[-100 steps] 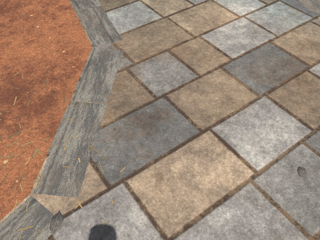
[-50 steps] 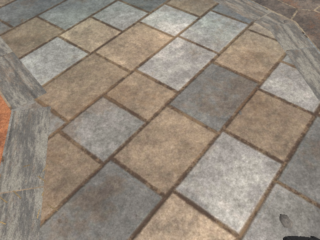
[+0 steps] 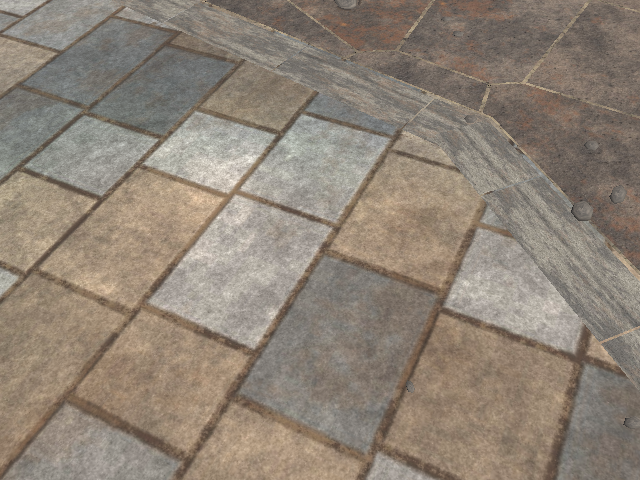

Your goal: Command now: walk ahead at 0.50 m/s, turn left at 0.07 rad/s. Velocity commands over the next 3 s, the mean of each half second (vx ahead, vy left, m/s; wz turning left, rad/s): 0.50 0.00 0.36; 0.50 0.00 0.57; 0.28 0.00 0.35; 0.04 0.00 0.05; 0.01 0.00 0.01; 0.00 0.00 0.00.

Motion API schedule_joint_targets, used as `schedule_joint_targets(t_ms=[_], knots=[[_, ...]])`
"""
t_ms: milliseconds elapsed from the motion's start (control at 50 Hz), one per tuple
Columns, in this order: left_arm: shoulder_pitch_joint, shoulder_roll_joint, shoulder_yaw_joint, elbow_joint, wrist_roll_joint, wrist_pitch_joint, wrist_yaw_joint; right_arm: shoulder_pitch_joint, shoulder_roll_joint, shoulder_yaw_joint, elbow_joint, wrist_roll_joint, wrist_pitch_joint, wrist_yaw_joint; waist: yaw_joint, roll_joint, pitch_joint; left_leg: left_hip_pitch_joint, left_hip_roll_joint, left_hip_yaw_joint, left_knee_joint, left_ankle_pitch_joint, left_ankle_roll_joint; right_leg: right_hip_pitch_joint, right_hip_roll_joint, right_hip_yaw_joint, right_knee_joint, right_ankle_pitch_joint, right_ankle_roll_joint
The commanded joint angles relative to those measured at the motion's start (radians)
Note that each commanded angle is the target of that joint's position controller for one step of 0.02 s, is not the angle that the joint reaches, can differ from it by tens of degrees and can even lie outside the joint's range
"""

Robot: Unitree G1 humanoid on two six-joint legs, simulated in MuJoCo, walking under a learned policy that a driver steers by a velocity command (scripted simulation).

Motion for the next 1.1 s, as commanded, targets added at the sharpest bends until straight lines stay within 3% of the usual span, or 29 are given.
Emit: schedule_joint_targets(t_ms=[20, 100, 160, 200, 220, 240, 260, 280, 300, 320, 340, 360, 400, 440, 540, 600, 640, 680, 700, 720, 740, 760, 780, 800, 820, 880, 940, 1020, 1100], knots=[[-0.026, 0.166, 0.035, -0.050, -0.004, -0.014, 0.012, -0.072, -0.022, 0.002, -0.071, 0.009, -0.013, 0.014, -0.006, -0.107, 0.053, 0.022, -0.018, 0.023, -0.141, 0.130, 0.010, -0.020, -0.262, 0.111, -0.105, 0.225, -0.146], [0.028, 0.171, 0.037, -0.002, -0.004, -0.003, 0.015, -0.173, -0.027, 0.005, -0.123, 0.022, -0.013, 0.039, 0.029, -0.102, 0.087, -0.027, -0.037, 0.019, -0.217, 0.077, 0.044, 0.117, -0.318, 0.081, -0.071, 0.220, -0.128], [0.017, 0.183, 0.042, 0.011, -0.006, 0.011, 0.021, -0.187, -0.039, 0.003, -0.154, 0.020, -0.014, 0.059, 0.015, -0.113, 0.080, -0.009, -0.066, 0.042, -0.244, -0.050, 0.084, 0.200, -0.344, 0.046, 0.007, 0.377, -0.097], [-0.016, 0.207, 0.048, 0.001, -0.005, 0.022, 0.029, -0.090, -0.073, -0.016, -0.144, 0.012, -0.011, 0.060, -0.046, -0.140, -0.002, 0.174, -0.135, 0.110, -0.252, -0.117, 0.120, 0.202, -0.324, -0.003, 0.160, 0.729, -0.066], [-0.030, 0.204, 0.045, -0.007, -0.003, 0.031, 0.036, 0.053, -0.110, -0.041, -0.107, 0.011, -0.009, 0.055, -0.119, -0.124, -0.083, 0.370, -0.182, 0.137, -0.291, -0.083, 0.147, 0.159, -0.284, -0.049, 0.344, 0.845, -0.039], [-0.027, 0.191, 0.036, -0.033, 0.009, 0.028, 0.046, 0.219, -0.183, -0.071, -0.076, 0.011, -0.004, 0.041, -0.182, -0.062, -0.185, 0.673, -0.087, -0.022, -0.280, -0.025, 0.200, -0.056, -0.247, -0.077, 0.615, 0.668, 0.001], [0.076, 0.060, -0.011, -0.071, 0.029, 0.000, 0.028, 0.280, -0.291, -0.094, -0.073, 0.010, -0.004, 0.037, -0.127, 0.194, -0.306, 1.066, 0.167, -0.557, -0.349, -0.170, 0.390, -0.520, -0.051, -0.050, 1.016, -0.044, 0.073], [0.034, 0.120, 0.000, -0.057, 0.014, -0.038, 0.012, 0.316, -0.206, -0.071, -0.072, 0.016, -0.002, 0.034, -0.162, 0.138, -0.389, 1.134, 0.215, -0.769, -0.485, -0.252, 0.400, -0.655, -0.033, 0.138, 1.126, -0.356, 0.057], [-0.068, 0.174, 0.016, -0.096, -0.022, -0.057, 0.002, 0.269, -0.171, -0.059, -0.077, 0.009, -0.002, 0.030, -0.165, 0.092, -0.240, 1.027, 0.179, -0.621, -0.499, -0.229, 0.342, -0.732, -0.084, 0.154, 1.145, -0.289, 0.039], [-0.124, 0.162, 0.010, -0.114, -0.022, -0.065, 0.005, 0.197, -0.153, -0.054, -0.094, 0.009, -0.001, 0.028, -0.135, -0.005, -0.145, 0.869, 0.139, -0.494, -0.509, -0.145, 0.312, -0.714, -0.127, 0.137, 1.080, -0.205, 0.033], [-0.147, 0.157, 0.015, -0.116, -0.001, -0.063, 0.014, 0.139, -0.131, -0.047, -0.110, 0.006, 0.002, 0.027, -0.099, -0.065, -0.078, 0.723, 0.102, -0.405, -0.529, -0.043, 0.294, -0.665, -0.157, 0.126, 0.996, -0.158, 0.040], [-0.134, 0.158, 0.022, -0.119, 0.010, -0.051, 0.019, 0.104, -0.113, -0.040, -0.125, -0.005, 0.001, 0.026, -0.060, -0.042, -0.059, 0.623, 0.073, -0.354, -0.555, 0.031, 0.285, -0.592, -0.181, 0.131, 0.942, -0.128, 0.048], [-0.107, 0.133, 0.023, -0.124, 0.019, -0.026, 0.023, 0.085, -0.109, -0.042, -0.135, -0.001, -0.002, 0.023, -0.029, -0.008, -0.047, 0.518, 0.039, -0.304, -0.591, 0.093, 0.298, -0.530, -0.182, 0.117, 0.878, -0.105, 0.077], [-0.141, 0.114, 0.020, -0.142, 0.024, -0.012, 0.030, 0.106, -0.131, -0.049, -0.127, 0.004, -0.006, 0.011, -0.029, -0.002, -0.026, 0.461, 0.018, -0.253, -0.607, 0.126, 0.300, -0.534, -0.171, 0.102, 0.788, -0.038, 0.107], [-0.343, 0.076, 0.004, -0.194, 0.016, -0.021, 0.021, 0.187, -0.150, -0.057, -0.099, 0.018, 0.008, -0.014, -0.105, 0.024, 0.004, 0.435, -0.039, -0.212, -0.585, -0.006, 0.233, -0.476, -0.108, 0.098, 0.419, 0.248, 0.121], [-0.414, 0.097, 0.009, -0.219, 0.001, -0.033, 0.008, 0.230, -0.158, -0.060, -0.082, 0.024, 0.017, -0.018, -0.129, 0.037, 0.009, 0.478, -0.013, -0.278, -0.546, -0.071, 0.222, -0.433, -0.079, 0.112, 0.322, 0.263, 0.115], [-0.420, 0.124, 0.020, -0.227, -0.002, -0.042, 0.000, 0.238, -0.151, -0.060, -0.078, 0.025, 0.024, -0.021, -0.120, 0.045, 0.007, 0.535, 0.008, -0.343, -0.493, -0.099, 0.211, -0.406, -0.071, 0.131, 0.266, 0.206, 0.099], [-0.373, 0.146, 0.032, -0.221, -0.005, -0.051, -0.002, 0.219, -0.151, -0.063, -0.084, 0.022, 0.031, -0.024, -0.086, 0.076, -0.002, 0.562, 0.015, -0.392, -0.433, -0.081, 0.192, -0.331, -0.066, 0.127, 0.235, 0.123, 0.071], [-0.300, 0.158, 0.043, -0.201, -0.003, -0.055, 0.002, 0.204, -0.131, -0.057, -0.091, 0.021, 0.034, -0.024, -0.045, 0.077, -0.029, 0.550, -0.016, -0.386, -0.373, -0.061, 0.171, -0.224, -0.067, 0.109, 0.189, 0.123, 0.047], [-0.189, 0.192, 0.057, -0.186, 0.011, -0.059, 0.010, 0.194, -0.084, -0.040, -0.105, 0.014, 0.031, -0.020, 0.009, 0.044, -0.122, 0.488, -0.067, -0.336, -0.209, -0.064, 0.138, -0.023, -0.149, 0.167, 0.199, 0.111, 0.000], [-0.053, 0.267, 0.076, -0.174, 0.027, -0.057, 0.018, 0.258, -0.025, -0.021, -0.125, 0.016, 0.024, -0.019, 0.025, -0.138, -0.263, 0.223, -0.186, -0.203, 0.110, -0.276, 0.071, 0.329, -0.360, 0.433, 0.202, 0.047, -0.106], [0.012, 0.272, 0.083, -0.139, 0.011, -0.040, 0.010, 0.329, -0.040, -0.015, -0.146, 0.032, 0.017, -0.022, 0.004, -0.403, -0.322, -0.030, -0.208, -0.134, 0.346, -0.601, 0.043, 0.458, -0.506, 0.799, 0.110, -0.194, -0.200], [-0.029, 0.187, 0.061, -0.158, 0.000, -0.036, 0.010, 0.289, -0.131, -0.036, -0.126, 0.037, 0.020, -0.022, 0.019, -0.265, -0.199, -0.109, -0.140, -0.156, 0.453, -0.535, 0.031, 0.358, -0.481, 0.756, 0.073, -0.332, -0.171], [-0.071, 0.149, 0.049, -0.166, 0.003, -0.027, 0.013, 0.201, -0.153, -0.044, -0.138, 0.028, 0.028, -0.021, 0.026, -0.176, -0.093, -0.114, -0.108, -0.121, 0.475, -0.450, 0.025, 0.235, -0.440, 0.604, 0.062, -0.275, -0.134], [-0.119, 0.131, 0.040, -0.166, 0.010, -0.022, 0.012, 0.161, -0.140, -0.045, -0.147, 0.017, 0.032, -0.018, 0.005, -0.125, -0.027, -0.081, -0.079, -0.104, 0.443, -0.383, 0.021, 0.116, -0.395, 0.491, 0.034, -0.164, -0.119], [-0.169, 0.105, 0.032, -0.147, 0.014, -0.028, 0.013, 0.163, -0.087, -0.045, -0.154, 0.025, 0.047, -0.004, -0.042, -0.176, 0.025, 0.007, -0.027, -0.073, 0.377, -0.295, 0.015, -0.040, -0.319, 0.286, -0.040, 0.009, -0.107], [-0.157, 0.138, 0.044, -0.116, 0.012, -0.037, 0.012, 0.121, -0.064, -0.040, -0.175, 0.019, 0.055, -0.004, -0.045, -0.144, 0.037, -0.034, -0.015, -0.070, 0.309, -0.212, -0.003, -0.039, -0.325, 0.178, -0.073, 0.144, -0.129], [-0.145, 0.165, 0.050, -0.085, 0.011, -0.028, 0.017, 0.044, -0.051, -0.033, -0.189, 0.019, 0.047, 0.010, -0.022, -0.123, 0.042, -0.038, -0.016, -0.043, 0.112, -0.035, -0.006, 0.016, -0.312, 0.043, -0.073, 0.260, -0.111], [-0.108, 0.195, 0.053, -0.055, 0.001, -0.009, 0.024, -0.092, -0.026, -0.021, -0.231, 0.018, 0.037, 0.038, 0.024, -0.108, 0.093, 0.005, -0.035, 0.033, -0.089, 0.044, 0.015, 0.056, -0.316, -0.053, -0.052, 0.320, -0.087]])
Next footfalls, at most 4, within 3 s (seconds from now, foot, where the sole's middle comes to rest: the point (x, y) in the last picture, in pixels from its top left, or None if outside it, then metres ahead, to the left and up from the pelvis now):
0.24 left None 0.30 0.15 -0.79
0.72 right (359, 438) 0.60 0.01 -0.79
1.24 left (198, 390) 0.70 0.39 -0.79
1.62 right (287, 337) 0.84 0.19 -0.79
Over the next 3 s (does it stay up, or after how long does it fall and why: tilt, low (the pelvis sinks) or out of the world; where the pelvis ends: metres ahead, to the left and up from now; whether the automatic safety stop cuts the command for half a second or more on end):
stays up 0.74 0.26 -0.01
